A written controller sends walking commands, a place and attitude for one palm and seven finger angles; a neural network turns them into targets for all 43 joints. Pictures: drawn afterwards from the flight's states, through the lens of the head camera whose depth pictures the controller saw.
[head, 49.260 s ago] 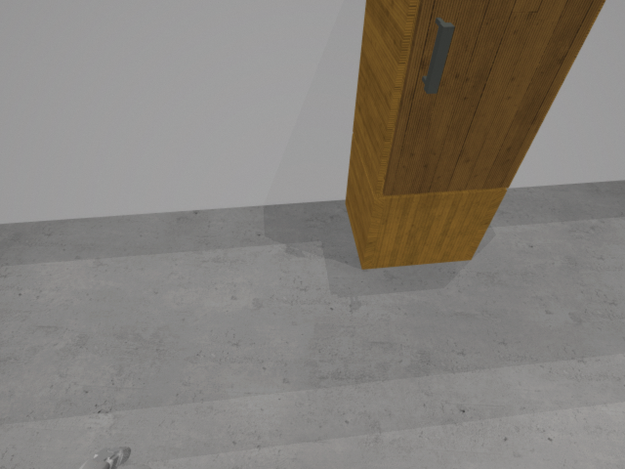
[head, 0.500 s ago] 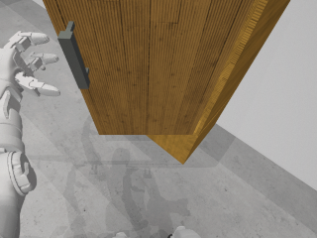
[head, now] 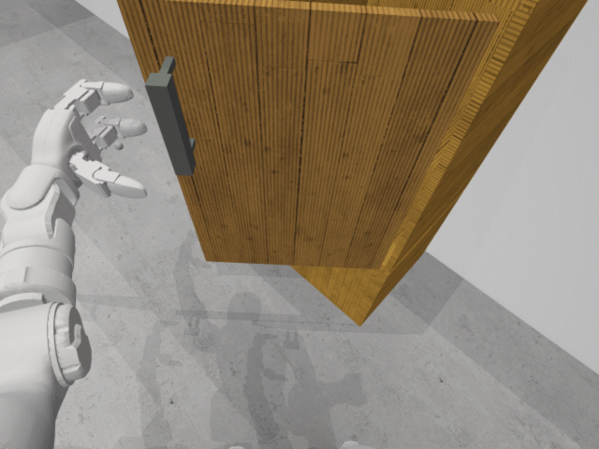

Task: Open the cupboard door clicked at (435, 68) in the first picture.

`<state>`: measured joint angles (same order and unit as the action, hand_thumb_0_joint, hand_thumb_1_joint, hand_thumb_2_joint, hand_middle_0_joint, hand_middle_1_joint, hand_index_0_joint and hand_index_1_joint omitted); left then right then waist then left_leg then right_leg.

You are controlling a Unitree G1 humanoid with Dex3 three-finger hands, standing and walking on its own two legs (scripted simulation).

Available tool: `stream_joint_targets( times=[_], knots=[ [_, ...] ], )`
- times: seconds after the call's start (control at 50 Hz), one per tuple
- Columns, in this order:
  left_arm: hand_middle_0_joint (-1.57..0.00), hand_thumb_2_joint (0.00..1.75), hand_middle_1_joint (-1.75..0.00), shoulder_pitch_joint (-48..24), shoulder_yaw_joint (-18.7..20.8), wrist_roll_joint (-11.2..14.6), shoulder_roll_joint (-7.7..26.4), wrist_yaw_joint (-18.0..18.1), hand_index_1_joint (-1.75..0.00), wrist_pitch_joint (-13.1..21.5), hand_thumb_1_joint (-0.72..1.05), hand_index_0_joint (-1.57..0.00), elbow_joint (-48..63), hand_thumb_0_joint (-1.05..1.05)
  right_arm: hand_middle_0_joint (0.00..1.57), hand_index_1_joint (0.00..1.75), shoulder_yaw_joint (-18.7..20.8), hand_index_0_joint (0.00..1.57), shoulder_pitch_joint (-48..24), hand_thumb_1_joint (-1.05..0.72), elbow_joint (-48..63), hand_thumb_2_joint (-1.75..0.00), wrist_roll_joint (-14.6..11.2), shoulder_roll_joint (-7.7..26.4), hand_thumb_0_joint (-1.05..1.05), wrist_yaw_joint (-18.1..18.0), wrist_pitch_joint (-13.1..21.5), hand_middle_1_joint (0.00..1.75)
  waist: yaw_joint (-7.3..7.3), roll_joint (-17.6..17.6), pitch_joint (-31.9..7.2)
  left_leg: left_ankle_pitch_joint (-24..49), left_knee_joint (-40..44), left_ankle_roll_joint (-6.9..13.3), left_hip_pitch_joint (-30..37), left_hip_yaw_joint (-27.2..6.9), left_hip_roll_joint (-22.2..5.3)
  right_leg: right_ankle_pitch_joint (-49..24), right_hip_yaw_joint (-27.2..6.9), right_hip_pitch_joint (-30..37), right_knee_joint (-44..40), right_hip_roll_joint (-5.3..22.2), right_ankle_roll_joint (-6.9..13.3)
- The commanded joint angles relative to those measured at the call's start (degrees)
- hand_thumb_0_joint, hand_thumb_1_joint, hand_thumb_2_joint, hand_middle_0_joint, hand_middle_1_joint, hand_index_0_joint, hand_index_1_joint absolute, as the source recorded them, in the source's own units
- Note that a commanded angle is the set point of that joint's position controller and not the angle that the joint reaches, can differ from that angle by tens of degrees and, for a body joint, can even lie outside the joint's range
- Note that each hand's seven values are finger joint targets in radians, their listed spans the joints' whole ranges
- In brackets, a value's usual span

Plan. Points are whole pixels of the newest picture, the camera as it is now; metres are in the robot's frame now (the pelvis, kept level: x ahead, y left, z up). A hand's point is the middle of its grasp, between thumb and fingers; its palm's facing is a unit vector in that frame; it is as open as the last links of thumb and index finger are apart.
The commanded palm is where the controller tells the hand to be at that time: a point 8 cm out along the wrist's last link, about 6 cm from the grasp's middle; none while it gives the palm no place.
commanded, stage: slide the fingers in behind the handle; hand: left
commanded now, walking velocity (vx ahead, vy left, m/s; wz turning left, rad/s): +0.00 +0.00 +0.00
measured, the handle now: (177, 119) +0.52 +0.16 +0.14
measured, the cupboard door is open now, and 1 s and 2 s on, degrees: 42 42 42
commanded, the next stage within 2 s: close the thumb around the handle in 1.40 s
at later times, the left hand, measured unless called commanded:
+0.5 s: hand (154, 145) +0.47 +0.18 +0.14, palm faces -0.09 -1.00 +0.02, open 14.0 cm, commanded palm +0.45 +0.23 +0.14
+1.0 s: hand (180, 146) +0.47 +0.15 +0.14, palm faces -0.07 -1.00 +0.00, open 14.0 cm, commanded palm +0.44 +0.20 +0.14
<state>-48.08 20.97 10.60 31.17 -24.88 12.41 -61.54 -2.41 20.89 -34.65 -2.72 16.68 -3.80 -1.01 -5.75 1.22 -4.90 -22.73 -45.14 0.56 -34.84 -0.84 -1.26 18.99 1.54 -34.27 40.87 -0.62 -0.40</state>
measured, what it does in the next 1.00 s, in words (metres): stands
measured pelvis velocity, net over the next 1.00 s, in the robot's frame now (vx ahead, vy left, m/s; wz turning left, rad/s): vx -0.01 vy -0.01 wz -0.01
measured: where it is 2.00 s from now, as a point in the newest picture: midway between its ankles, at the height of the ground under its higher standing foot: outside the picture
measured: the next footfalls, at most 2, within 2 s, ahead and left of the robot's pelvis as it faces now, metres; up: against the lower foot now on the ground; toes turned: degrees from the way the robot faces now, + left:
none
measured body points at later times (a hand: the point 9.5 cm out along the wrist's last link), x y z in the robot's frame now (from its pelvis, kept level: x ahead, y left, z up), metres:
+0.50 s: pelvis -0.01 +0.00 +0.00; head +0.06 +0.00 +0.45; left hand +0.47 +0.23 +0.14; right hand +0.02 -0.27 -0.11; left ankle -0.01 +0.11 -0.71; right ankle +0.01 -0.13 -0.71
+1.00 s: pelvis -0.01 -0.01 +0.00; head +0.05 -0.01 +0.45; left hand +0.47 +0.20 +0.14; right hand +0.04 -0.28 -0.12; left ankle -0.01 +0.11 -0.71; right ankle +0.01 -0.13 -0.71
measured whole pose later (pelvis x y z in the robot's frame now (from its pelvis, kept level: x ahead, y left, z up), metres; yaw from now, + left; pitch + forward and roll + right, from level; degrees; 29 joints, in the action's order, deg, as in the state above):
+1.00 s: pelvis -0.01 -0.01 +0.00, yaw +0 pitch +11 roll -1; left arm -48.4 17.1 9.1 23.1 -15.3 13.0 -60.2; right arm -1.6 21.9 -36.1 -2.4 16.0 -3.0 0.1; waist -6.0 1.8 -4.4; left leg -21.7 -43.7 -0.3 -33.2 -0.3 -1.6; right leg 18.8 1.0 -33.8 41.3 -1.0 0.5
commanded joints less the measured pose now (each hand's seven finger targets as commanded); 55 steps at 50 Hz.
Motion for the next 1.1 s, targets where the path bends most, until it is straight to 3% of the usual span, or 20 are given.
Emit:
stream_joint_targets(
  times=[0.0, 0.06, 0.12, 0.16, 0.2, 0.24, 0.28, 0.32, 0.34, 0.4, 0.46, 0.52, 0.58, 0.62, 0.68, 0.78, 0.82, 0.94, 1.0, 1.08],
  knots=[
    [-0.30, 0.30, -1.20, -24.9, 1.8, 1.8, 13.2, 0.7, -1.20, 2.8, -0.50, -0.30, 11.6, 0.00, 0.20, 0.30, 3.9, 0.20, 5.9, -0.90, 4.2, -0.90, 0.4, 9.5, 0.00, -0.6, 1.8, 0.30, -1.17, 3.3, -21.4, 22.1, 4.5, 0.8, 15.2, -1.0, 0.4, -19.5, 0.6, 7.7, -3.3, -1.3, 1.7],
    [-0.30, 0.30, -1.20, -22.8, 3.4, 1.6, 15.2, 1.4, -1.20, 2.4, -0.50, -0.30, 10.9, 0.00, 0.20, 0.30, 3.6, 0.20, 5.6, -0.90, 5.0, -0.90, 0.3, 9.5, 0.00, -0.5, 1.5, 0.30, -0.14, 1.6, -21.1, 21.1, 4.9, 1.1, 11.6, -0.2, 0.9, -21.1, 0.1, 10.9, -3.1, -1.0, 1.6],
    [-0.30, 0.30, -1.20, -24.9, 1.9, 0.8, 13.9, 2.5, -1.20, 2.8, -0.50, -0.30, 11.2, 0.00, 0.20, 0.30, 3.6, 0.20, 5.4, -0.90, 5.3, -0.90, 0.3, 9.2, 0.00, -0.5, 1.4, 0.30, -0.99, 2.2, -18.1, 18.6, 5.1, 1.3, 10.4, 0.1, 1.0, -19.0, 0.1, 9.5, -3.5, -1.0, 1.6],
    [-0.30, 0.30, -1.20, -27.0, 2.6, 0.1, 15.6, 3.2, -1.20, 3.5, -0.50, -0.30, 10.9, 0.00, 0.20, 0.30, 3.5, 0.20, 5.4, -0.90, 5.0, -0.90, 0.3, 9.4, 0.00, -0.6, 1.4, 0.30, -1.50, 2.4, -17.8, 16.2, 5.1, 1.3, 10.0, -0.2, 0.8, -16.9, -0.3, 8.4, -3.7, -1.0, 1.5],
    [-0.30, 0.30, -1.20, -28.5, 3.0, 0.0, 16.3, 3.4, -1.20, 4.7, -0.50, -0.30, 12.4, 0.00, 0.20, 0.30, 3.6, 0.20, 5.5, -0.90, 5.1, -0.90, 0.4, 9.4, 0.00, -0.7, 1.6, 0.30, -1.30, 3.3, -19.5, 15.4, 5.3, 1.2, 10.5, -0.2, 0.9, -16.1, -0.5, 9.1, -3.7, -1.0, 1.5],
    [-0.30, 0.30, -1.20, -29.6, 2.5, 0.5, 14.9, 3.3, -1.20, 6.1, -0.50, -0.30, 16.0, 0.00, 0.20, 0.30, 3.8, 0.20, 5.7, -0.90, 5.0, -0.90, 0.5, 9.1, 0.00, -0.6, 2.2, 0.30, -1.02, 6.5, -25.1, 19.1, 4.6, 0.9, 15.3, -0.6, 0.9, -18.1, -0.5, 9.4, -3.0, -1.2, 1.7],
    [-0.30, 0.30, -1.20, -28.3, 1.3, 0.8, 13.0, 3.0, -1.20, 6.6, -0.50, -0.30, 17.4, 0.00, 0.20, 0.30, 3.8, 0.20, 5.7, -0.90, 4.7, -0.90, 0.5, 9.0, 0.00, -0.5, 2.4, 0.30, -0.74, 8.4, -26.7, 22.2, 4.3, 0.4, 18.1, -1.1, 0.5, -18.8, 0.0, 8.4, -2.6, -1.4, 2.0],
    [-0.30, 0.30, -1.20, -27.2, -0.8, 1.8, 9.3, 2.9, -1.20, 5.5, -0.50, -0.30, 13.8, 0.00, 0.20, 0.30, 3.8, 0.20, 6.2, -0.90, 4.0, -0.90, 0.4, 8.8, 0.00, -0.6, 2.5, 0.30, -1.92, 4.2, -22.9, 21.0, 4.4, 0.9, 16.1, -1.0, 0.5, -18.1, 0.6, 7.6, -3.3, -1.6, 1.8],
    [-0.30, 0.30, -1.20, -27.6, 0.6, 1.4, 11.2, 3.1, -1.20, 4.9, -0.50, -0.30, 13.6, 0.00, 0.20, 0.30, 4.0, 0.20, 6.2, -0.90, 3.5, -0.90, 0.4, 9.3, 0.00, -0.6, 2.4, 0.30, -1.59, 4.1, -22.5, 19.4, 4.8, 0.8, 15.3, -1.0, 0.3, -17.3, 0.5, 7.3, -3.4, -1.5, 1.6],
    [-0.30, 0.30, -1.20, -27.1, -1.3, 0.7, 8.7, 4.1, -1.20, 2.3, -0.50, -0.30, 10.2, 0.00, 0.20, 0.30, 4.0, 0.20, 6.3, -0.90, 3.3, -0.90, 0.3, 9.2, 0.00, -0.4, 2.3, 0.30, -1.96, 3.0, -18.0, 16.4, 5.8, 0.9, 12.9, -1.1, 0.4, -14.6, 0.8, 5.7, -4.0, -1.3, 1.7],
    [-0.30, 0.30, -1.20, -27.7, -1.7, -0.2, 7.9, 6.1, -1.20, 2.5, -0.50, -0.30, 12.0, 0.00, 0.20, 0.30, 3.9, 0.20, 6.4, -0.90, 3.7, -0.90, 0.6, 8.9, 0.00, -0.1, 2.5, 0.30, -1.57, 4.4, -18.9, 17.6, 5.9, 0.6, 13.8, -1.4, 0.4, -14.2, 1.0, 5.0, -3.5, -1.2, 1.8],
    [-0.30, 0.30, -1.20, -28.5, -1.0, 0.1, 7.2, 8.1, -1.20, 3.8, -0.50, -0.30, 12.9, 0.00, 0.20, 0.30, 4.0, 0.20, 6.8, -0.90, 3.7, -0.90, 1.0, 8.7, 0.00, 0.2, 2.8, 0.30, -1.66, 2.3, -19.2, 18.2, 5.4, 0.9, 13.5, -1.1, 0.7, -15.1, 0.9, 6.1, -3.3, -1.4, 1.7],
    [-0.30, 0.30, -1.20, -27.0, 2.8, -0.7, 11.3, 9.3, -1.20, 5.0, -0.50, -0.30, 13.7, 0.00, 0.20, 0.30, 4.2, 0.20, 6.7, -0.90, 4.1, -0.90, 1.0, 8.7, 0.00, 0.3, 2.7, 0.30, -0.05, 0.7, -23.3, 18.9, 5.1, 1.0, 12.8, -0.3, 0.9, -18.2, -0.1, 10.3, -2.8, -1.3, 1.6],
    [-0.30, 0.30, -1.20, -28.2, 0.8, -1.2, 9.4, 9.7, -1.20, 5.6, -0.50, -0.30, 14.3, 0.00, 0.20, 0.30, 4.0, 0.20, 6.7, -0.90, 4.2, -0.90, 1.0, 8.4, 0.00, 0.3, 2.8, 0.30, -0.73, 1.5, -22.2, 18.8, 5.0, 1.1, 12.1, 0.0, 1.1, -18.5, 0.1, 10.3, -2.6, -1.2, 1.6],
    [-0.30, 0.30, -1.20, -26.7, 1.3, -2.0, 9.9, 10.3, -1.20, 5.9, -0.50, -0.30, 15.5, 0.00, 0.20, 0.30, 4.2, 0.20, 6.2, -0.90, 4.3, -0.90, 1.0, 8.3, 0.00, 0.5, 2.7, 0.30, -0.03, 3.3, -23.5, 19.2, 5.0, 0.9, 13.6, 0.2, 1.0, -19.1, -0.3, 10.1, -2.7, -1.3, 1.6],
    [-0.30, 0.30, -1.20, -26.6, -0.7, -1.0, 7.1, 9.5, -1.20, 4.1, -0.50, -0.30, 13.1, 0.00, 0.20, 0.30, 4.1, 0.20, 5.8, -0.90, 4.2, -0.90, 0.5, 8.1, 0.00, 0.1, 2.5, 0.30, -1.21, 0.0, -20.0, 16.0, 5.7, 1.4, 11.0, 0.9, 1.2, -18.8, -0.5, 11.3, -3.9, -1.3, 1.3],
    [-0.30, 0.30, -1.20, -28.3, -1.6, -0.8, 6.4, 9.3, -1.20, 4.0, -0.50, -0.30, 13.5, 0.00, 0.20, 0.30, 4.1, 0.20, 5.9, -0.90, 4.2, -0.90, 0.4, 8.1, 0.00, -0.1, 2.6, 0.30, -1.77, 1.0, -19.4, 16.1, 5.5, 1.5, 11.2, 1.0, 1.3, -18.8, -0.5, 11.1, -4.1, -1.2, 1.4],
    [-0.30, 0.30, -1.20, -27.8, -2.0, -0.3, 4.7, 9.9, -1.20, 5.1, -0.50, -0.30, 14.9, 0.00, 0.20, 0.30, 4.3, 0.20, 5.6, -0.90, 3.5, -0.90, 0.7, 7.8, 0.00, 0.1, 3.2, 0.30, -1.16, 1.0, -21.7, 17.4, 5.2, 1.3, 13.2, 0.8, 1.3, -19.8, -0.6, 11.2, -3.9, -1.2, 1.5],
    [-0.30, 0.30, -1.20, -27.3, -3.0, -0.4, 3.2, 10.3, -1.20, 4.6, -0.50, -0.30, 13.2, 0.00, 0.20, 0.30, 4.2, 0.20, 5.2, -0.90, 3.6, -0.90, 0.6, 7.7, 0.00, 0.3, 3.2, 0.30, -1.17, 0.3, -20.3, 15.4, 5.6, 1.3, 11.5, 1.0, 1.5, -18.4, -0.6, 11.1, -4.1, -1.0, 1.3],
    [-0.30, 0.30, -1.20, -27.3, -0.2, -1.6, 7.2, 11.4, -1.20, 4.8, -0.50, -0.30, 13.7, 0.00, 0.20, 0.30, 4.1, 0.20, 5.2, -0.90, 3.8, -0.90, 0.7, 7.8, 0.00, 0.3, 2.9, 0.30, -0.32, -0.1, -21.2, 16.3, 5.8, 1.5, 10.4, 1.1, 1.7, -20.0, -0.9, 13.2, -3.7, -0.8, 1.3]
  ],
)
